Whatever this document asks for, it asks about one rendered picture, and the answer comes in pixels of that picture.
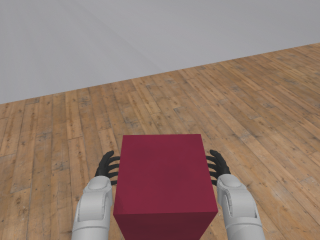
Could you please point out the left robot forearm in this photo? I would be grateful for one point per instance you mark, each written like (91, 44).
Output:
(93, 210)

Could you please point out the right robot forearm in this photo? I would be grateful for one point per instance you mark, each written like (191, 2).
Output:
(240, 213)

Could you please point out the carton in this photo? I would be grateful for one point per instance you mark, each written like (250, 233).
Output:
(164, 189)

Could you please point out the left robot hand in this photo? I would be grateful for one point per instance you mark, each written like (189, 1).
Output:
(104, 167)

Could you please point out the right robot hand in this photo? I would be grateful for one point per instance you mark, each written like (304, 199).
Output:
(220, 165)

